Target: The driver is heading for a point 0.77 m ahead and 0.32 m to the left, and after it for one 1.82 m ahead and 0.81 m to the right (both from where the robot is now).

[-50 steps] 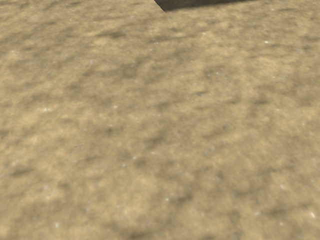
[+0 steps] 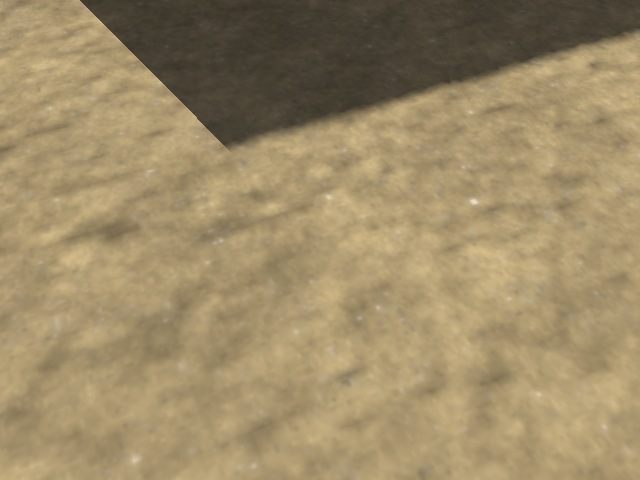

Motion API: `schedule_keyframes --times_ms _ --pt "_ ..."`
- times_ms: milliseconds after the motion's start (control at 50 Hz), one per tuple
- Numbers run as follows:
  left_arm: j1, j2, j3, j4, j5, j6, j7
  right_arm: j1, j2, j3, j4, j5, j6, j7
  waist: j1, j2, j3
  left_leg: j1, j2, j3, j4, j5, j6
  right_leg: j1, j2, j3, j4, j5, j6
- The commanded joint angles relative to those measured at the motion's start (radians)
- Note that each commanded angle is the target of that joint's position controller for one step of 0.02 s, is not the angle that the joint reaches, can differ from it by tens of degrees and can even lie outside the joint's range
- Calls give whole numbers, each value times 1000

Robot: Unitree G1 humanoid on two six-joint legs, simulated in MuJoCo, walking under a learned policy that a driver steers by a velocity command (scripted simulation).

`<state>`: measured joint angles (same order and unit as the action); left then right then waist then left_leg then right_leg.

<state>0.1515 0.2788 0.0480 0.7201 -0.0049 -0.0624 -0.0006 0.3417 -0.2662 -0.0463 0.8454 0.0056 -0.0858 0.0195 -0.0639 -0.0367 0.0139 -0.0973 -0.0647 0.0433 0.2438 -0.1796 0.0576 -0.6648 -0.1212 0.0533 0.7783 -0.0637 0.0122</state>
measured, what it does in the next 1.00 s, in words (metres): walks ahead, turning left: right foot, then left foot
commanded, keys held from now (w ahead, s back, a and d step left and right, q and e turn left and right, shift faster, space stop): w+q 0.04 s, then q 0.88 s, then w+q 0.08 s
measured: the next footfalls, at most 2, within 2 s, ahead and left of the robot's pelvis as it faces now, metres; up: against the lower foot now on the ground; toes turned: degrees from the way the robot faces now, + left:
right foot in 0.16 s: +0.28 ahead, -0.15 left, +0.00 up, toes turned +3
left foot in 0.62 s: +0.21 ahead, +0.10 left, +0.00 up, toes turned +21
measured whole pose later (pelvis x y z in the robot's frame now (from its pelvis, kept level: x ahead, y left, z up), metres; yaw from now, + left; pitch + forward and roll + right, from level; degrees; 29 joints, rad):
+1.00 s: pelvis +0.20 -0.01 -0.01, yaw +31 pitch +3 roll -2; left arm 0.08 0.30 0.08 0.80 -0.01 0.00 0.01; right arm 0.19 -0.31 -0.08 0.62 0.01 0.04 -0.03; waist -0.02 0.00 0.02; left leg -0.33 -0.08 -0.15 0.50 -0.20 0.05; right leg -0.40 0.03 0.08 0.70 -0.35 0.06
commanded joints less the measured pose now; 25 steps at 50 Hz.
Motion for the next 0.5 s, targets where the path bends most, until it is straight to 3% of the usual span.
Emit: schedule_keyframes --times_ms 20,60,100,140,160,180,200,220,240,260,280,300,320,360,440,500 --pt "-94 37 3 -76 -4 -20 -10 -4 -178 -42 -49 13 -7 -9 -8 92 23 -60 242 -127 -103 198 151 82 31 -34 -144 134 6" --pt "-147 44 6 -97 -5 -29 -19 29 -178 -42 -30 16 6 -12 -18 93 43 -20 258 -152 -61 236 145 88 54 -28 -209 128 2" --pt "-146 65 15 -104 3 -42 -28 35 -185 -45 -20 16 24 -21 0 114 25 37 268 -179 30 352 116 125 81 -17 -270 95 -15" --pt "-49 98 32 -74 16 -53 -28 -2 -191 -48 -28 19 35 -30 65 133 -39 46 243 -190 159 448 69 281 109 -30 -341 132 -44" --pt "45 139 49 -47 26 -56 -20 -9 -170 -41 -40 15 34 -31 108 116 -107 -6 184 -166 282 451 30 454 90 -33 -362 261 -71" --pt "177 217 66 -37 47 -54 -7 -32 -111 -20 -84 -9 29 -32 156 3 -257 -184 102 -120 550 171 -26 736 -94 117 -274 623 -133" --pt "189 251 69 -44 47 -31 -2 164 -25 7 -70 -9 24 -28 91 -256 -426 -480 1 -89 884 -539 -87 1036 -369 391 -222 834 -305" --pt "190 193 59 -63 29 -10 -2 161 -132 -18 -55 14 28 -30 130 -194 -481 -515 37 -180 996 -538 -96 982 -334 431 -281 625 -307" --pt "139 147 46 -64 19 0 3 64 -171 -35 -76 31 39 -33 130 -132 -345 -591 72 -151 1031 -475 -102 881 -282 314 -318 489 -272" --pt "81 124 37 -58 13 7 8 14 -157 -36 -87 26 55 -42 109 -84 -251 -605 106 -121 1010 -410 -113 758 -241 247 -357 398 -249" --pt "27 96 28 -55 13 11 9 5 -153 -43 -86 16 78 -49 82 -76 -179 -568 132 -114 985 -366 -124 624 -212 181 -401 323 -241" --pt "-18 101 30 -50 25 11 8 25 -134 -44 -89 16 103 -53 46 -106 -138 -484 145 -104 962 -325 -132 490 -189 124 -454 254 -236" --pt "-52 103 33 -49 34 9 8 38 -117 -44 -93 15 121 -57 28 -120 -115 -432 139 -82 946 -290 -138 409 -175 78 -495 209 -242" --pt "-86 114 39 -40 38 2 12 27 -100 -46 -114 10 137 -61 15 -116 -96 -408 145 -69 879 -232 -137 362 -181 15 -534 183 -254" --pt "-100 140 50 -19 24 13 30 -57 -90 -43 -161 3 139 -42 36 -82 -115 -351 165 -55 686 -104 -113 391 -198 -66 -543 132 -252" --pt "-90 167 59 0 13 32 30 -108 -108 -49 -193 4 146 -24 53 -81 -107 -315 155 -25 587 -107 -93 430 -219 -90 -528 78 -239"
